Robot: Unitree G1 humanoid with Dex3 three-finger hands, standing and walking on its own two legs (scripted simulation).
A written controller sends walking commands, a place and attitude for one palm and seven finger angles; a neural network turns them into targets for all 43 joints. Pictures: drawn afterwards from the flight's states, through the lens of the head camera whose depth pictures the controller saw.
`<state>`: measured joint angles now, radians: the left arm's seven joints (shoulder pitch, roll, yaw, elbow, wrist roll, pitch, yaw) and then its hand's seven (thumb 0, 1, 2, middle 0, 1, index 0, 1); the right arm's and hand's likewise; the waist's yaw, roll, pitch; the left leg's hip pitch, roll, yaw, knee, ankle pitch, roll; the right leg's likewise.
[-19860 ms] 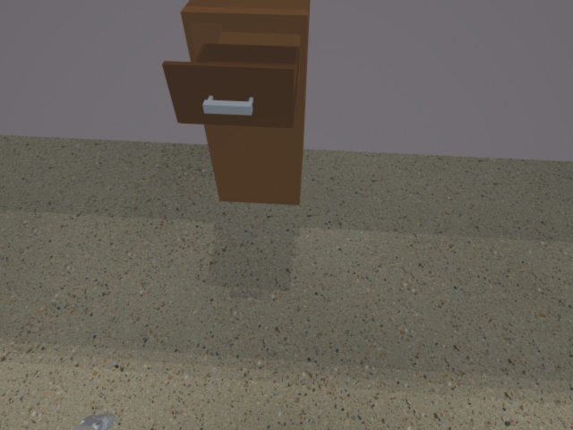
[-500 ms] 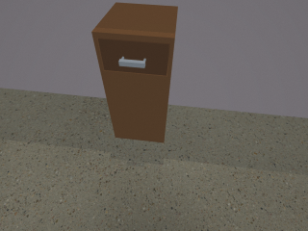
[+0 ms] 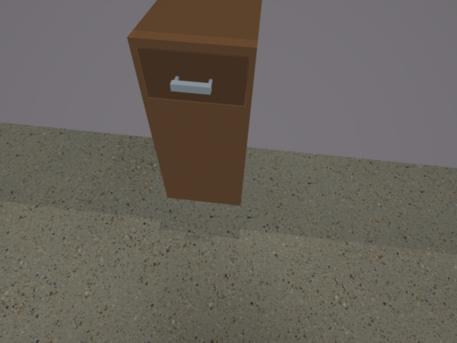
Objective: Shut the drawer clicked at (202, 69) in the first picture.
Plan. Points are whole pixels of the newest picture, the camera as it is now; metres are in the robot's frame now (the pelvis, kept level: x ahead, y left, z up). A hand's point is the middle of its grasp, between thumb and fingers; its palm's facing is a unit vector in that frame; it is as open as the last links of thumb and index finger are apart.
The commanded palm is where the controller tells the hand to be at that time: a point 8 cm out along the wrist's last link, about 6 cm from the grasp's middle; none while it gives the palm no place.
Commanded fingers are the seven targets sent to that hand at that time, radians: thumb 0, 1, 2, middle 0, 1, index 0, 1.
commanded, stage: look to check the result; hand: left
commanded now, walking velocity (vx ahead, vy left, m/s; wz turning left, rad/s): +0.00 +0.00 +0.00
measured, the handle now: (192, 83) +0.87 +0.17 -0.04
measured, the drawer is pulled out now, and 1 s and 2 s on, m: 0.00 0.00 0.00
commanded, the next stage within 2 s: stand and wait in 0.26 s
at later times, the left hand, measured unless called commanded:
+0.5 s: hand out of the picture +0.00 +0.16 -0.18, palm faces +0.04 -0.98 -0.19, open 7.4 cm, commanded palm none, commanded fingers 0.00 0.90 0.90 -0.20 -0.30 -0.20 -0.30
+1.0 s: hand out of the picture +0.00 +0.15 -0.17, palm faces +0.05 -0.98 -0.19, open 7.4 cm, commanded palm none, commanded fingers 0.00 0.90 0.90 -0.20 -0.30 -0.20 -0.30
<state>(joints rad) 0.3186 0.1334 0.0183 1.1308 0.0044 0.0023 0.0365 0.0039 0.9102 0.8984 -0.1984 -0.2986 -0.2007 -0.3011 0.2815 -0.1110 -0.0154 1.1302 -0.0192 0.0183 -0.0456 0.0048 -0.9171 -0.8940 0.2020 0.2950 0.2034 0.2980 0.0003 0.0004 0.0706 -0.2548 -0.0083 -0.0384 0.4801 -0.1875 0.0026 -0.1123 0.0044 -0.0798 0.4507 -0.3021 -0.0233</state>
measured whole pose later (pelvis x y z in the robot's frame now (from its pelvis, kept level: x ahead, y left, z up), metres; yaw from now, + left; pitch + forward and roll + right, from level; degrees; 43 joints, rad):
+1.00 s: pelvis +0.01 -0.01 +0.00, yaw +0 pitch -2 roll +0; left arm 0.30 0.13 0.02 1.13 0.00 0.00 0.04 0.00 0.91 0.90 -0.20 -0.30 -0.20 -0.30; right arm 0.27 -0.13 -0.01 1.15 -0.02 0.01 -0.05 0.00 -0.91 -0.89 0.20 0.29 0.20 0.30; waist 0.00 0.01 0.07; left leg -0.21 0.00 -0.03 0.45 -0.19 -0.01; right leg -0.08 0.02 -0.07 0.43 -0.31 -0.04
